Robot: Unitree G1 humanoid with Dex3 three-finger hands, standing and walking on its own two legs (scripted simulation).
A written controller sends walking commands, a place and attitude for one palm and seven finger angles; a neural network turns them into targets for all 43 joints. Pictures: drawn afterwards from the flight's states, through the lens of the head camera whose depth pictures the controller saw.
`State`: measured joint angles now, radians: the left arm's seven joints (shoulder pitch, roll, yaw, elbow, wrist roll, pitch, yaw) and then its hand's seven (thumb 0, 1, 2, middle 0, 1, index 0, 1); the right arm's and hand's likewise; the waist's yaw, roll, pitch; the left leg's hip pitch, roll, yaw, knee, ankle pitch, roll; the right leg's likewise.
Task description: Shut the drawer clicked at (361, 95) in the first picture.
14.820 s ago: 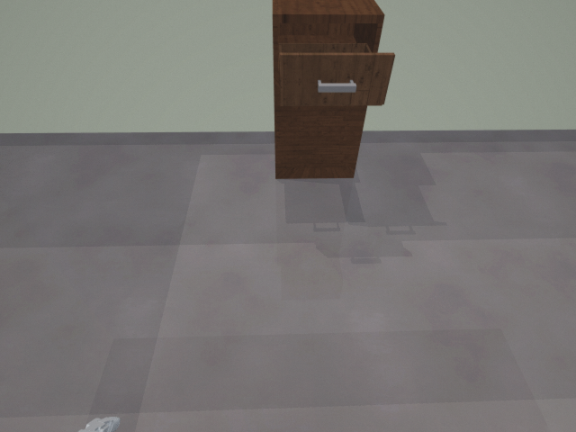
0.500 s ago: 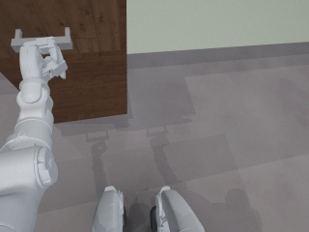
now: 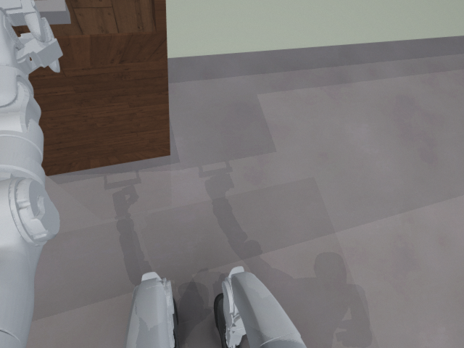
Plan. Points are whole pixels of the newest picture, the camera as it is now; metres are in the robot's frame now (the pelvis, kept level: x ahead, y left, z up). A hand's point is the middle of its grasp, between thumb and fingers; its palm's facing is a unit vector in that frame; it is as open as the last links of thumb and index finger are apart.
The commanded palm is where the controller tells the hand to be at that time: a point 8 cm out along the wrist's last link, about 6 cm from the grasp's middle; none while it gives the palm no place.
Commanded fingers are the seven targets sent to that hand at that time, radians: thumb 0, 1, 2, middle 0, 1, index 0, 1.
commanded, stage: push the drawer shut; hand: left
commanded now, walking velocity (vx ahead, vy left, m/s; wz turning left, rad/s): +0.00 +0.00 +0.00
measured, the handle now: (17, 3) +0.65 +0.25 +0.07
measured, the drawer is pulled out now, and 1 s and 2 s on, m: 0.00 0.00 0.00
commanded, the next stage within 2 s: pull the fist back off the drawer in 0.24 s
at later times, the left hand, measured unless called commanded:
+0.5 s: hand (44, 39) +0.58 +0.21 +0.07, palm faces +0.14 -0.99 -0.05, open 3.3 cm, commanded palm +0.61 +0.21 +0.07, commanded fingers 0.00 0.90 0.90 -1.40 -1.60 -1.40 -1.60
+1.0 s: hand (54, 42) +0.57 +0.20 +0.07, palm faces +0.16 -0.99 -0.01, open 3.2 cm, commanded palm +0.55 +0.21 +0.07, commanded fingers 0.00 0.90 0.90 -1.40 -1.60 -1.40 -1.60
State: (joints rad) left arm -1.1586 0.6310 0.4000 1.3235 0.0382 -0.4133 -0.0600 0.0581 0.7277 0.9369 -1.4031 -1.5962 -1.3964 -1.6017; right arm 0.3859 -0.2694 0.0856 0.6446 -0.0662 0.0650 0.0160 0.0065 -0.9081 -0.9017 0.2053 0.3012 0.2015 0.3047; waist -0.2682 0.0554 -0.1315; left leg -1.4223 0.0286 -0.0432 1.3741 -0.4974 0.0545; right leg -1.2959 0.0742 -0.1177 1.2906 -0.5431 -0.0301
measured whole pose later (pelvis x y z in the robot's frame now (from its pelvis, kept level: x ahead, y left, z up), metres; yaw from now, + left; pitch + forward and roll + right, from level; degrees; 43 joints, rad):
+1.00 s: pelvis +0.00 +0.00 +0.01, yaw +0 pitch +31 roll -7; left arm -1.07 0.57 0.42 1.18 0.00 -0.36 -0.05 0.03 0.83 0.92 -1.40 -1.60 -1.40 -1.60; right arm 0.40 -0.26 0.08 0.64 -0.06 0.05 0.04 0.01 -0.91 -0.90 0.21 0.30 0.20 0.30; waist -0.25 0.06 -0.13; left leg -1.39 0.04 -0.03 1.34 -0.49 0.05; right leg -1.27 0.08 -0.10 1.26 -0.53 -0.03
